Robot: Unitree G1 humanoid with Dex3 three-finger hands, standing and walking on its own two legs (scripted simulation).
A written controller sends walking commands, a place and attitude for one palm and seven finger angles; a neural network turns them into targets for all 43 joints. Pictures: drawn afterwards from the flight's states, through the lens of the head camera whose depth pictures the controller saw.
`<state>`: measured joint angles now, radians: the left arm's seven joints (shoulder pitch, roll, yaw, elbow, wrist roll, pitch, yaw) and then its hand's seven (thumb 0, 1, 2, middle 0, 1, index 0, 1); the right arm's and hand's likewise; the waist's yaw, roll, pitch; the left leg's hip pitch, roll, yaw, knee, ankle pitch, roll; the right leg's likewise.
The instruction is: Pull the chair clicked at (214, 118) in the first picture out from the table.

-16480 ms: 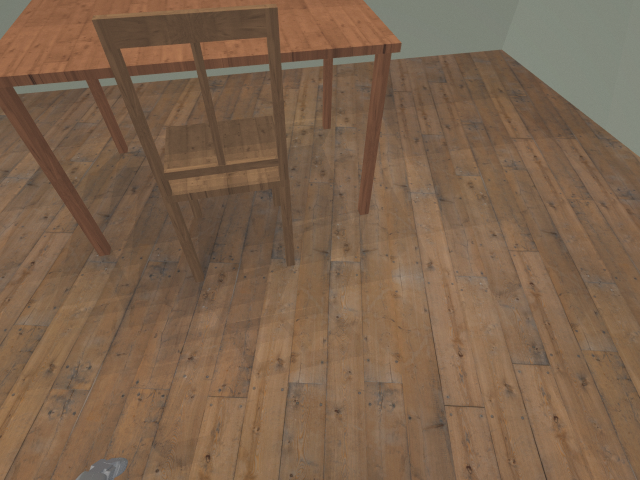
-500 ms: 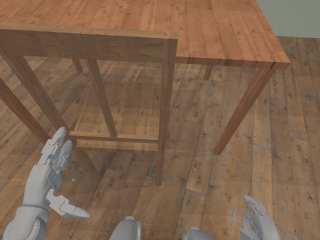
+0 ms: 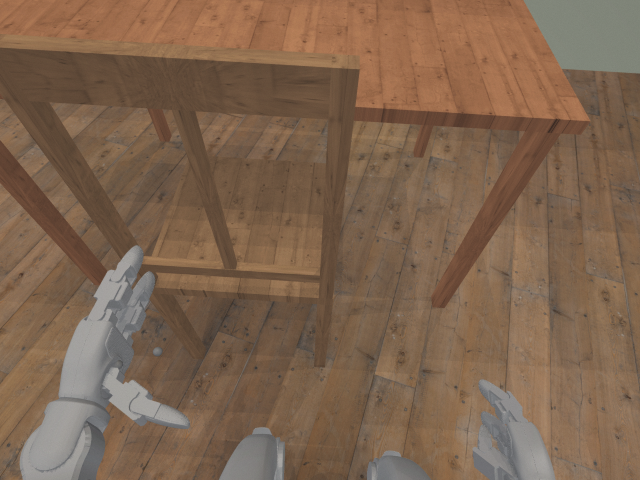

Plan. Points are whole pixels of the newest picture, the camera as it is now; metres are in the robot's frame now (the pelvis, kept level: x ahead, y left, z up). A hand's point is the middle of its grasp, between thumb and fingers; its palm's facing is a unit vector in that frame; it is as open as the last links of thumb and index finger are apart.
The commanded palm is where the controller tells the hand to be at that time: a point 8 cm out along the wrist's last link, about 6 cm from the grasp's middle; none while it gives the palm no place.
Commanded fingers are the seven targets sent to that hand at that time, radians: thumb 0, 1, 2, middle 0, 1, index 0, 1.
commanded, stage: aim the fingers beside a spindle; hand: left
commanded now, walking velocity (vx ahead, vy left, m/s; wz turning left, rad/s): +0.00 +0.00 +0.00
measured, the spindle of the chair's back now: (212, 204) +0.48 +0.19 +0.02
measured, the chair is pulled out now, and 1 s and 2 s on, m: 0.00 0.00 0.00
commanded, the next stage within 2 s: push the fingers through the gap in 1.80 s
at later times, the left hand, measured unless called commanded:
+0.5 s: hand (177, 331) +0.28 +0.19 +0.03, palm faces -0.03 -1.00 -0.05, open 16.9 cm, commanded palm +0.27 +0.24 +0.03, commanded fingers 0.00 -0.50 0.30 -0.06 -0.08 -0.06 -0.08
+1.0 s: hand (193, 309) +0.32 +0.18 +0.01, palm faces -0.04 -1.00 -0.03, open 16.9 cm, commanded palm +0.30 +0.23 +0.01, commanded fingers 0.00 -0.50 0.30 -0.06 -0.08 -0.06 -0.08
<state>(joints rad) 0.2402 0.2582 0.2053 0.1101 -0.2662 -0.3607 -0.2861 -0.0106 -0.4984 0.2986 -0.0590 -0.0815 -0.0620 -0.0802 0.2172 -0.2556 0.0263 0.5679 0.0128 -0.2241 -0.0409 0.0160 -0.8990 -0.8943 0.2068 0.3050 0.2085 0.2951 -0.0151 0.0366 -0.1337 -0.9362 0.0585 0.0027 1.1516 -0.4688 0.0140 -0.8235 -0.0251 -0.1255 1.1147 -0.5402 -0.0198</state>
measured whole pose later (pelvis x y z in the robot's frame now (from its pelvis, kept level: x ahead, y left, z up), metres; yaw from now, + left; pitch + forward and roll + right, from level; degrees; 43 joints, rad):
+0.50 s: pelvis +0.00 +0.00 -0.01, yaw -1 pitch +17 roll -3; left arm 0.12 0.26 0.21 0.21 -0.26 -0.38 -0.27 -0.01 -0.50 0.30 -0.06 -0.08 -0.06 -0.08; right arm 0.23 -0.26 0.02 0.59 0.01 -0.20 -0.03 0.02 -0.90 -0.89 0.21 0.30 0.21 0.29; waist -0.03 0.04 -0.15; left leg -1.01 0.07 0.01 1.20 -0.48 0.01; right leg -0.91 -0.02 -0.12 1.17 -0.55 -0.03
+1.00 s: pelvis -0.01 +0.00 -0.03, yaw -1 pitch +20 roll -3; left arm -0.06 0.26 0.22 0.34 -0.23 -0.38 -0.26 -0.01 -0.50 0.30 -0.06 -0.08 -0.06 -0.08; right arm 0.22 -0.26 0.02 0.59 0.00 -0.17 -0.02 0.01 -0.90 -0.89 0.21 0.30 0.21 0.29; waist -0.04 0.03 -0.15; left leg -1.11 0.07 0.01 1.26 -0.50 0.01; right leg -1.01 -0.02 -0.11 1.24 -0.57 -0.02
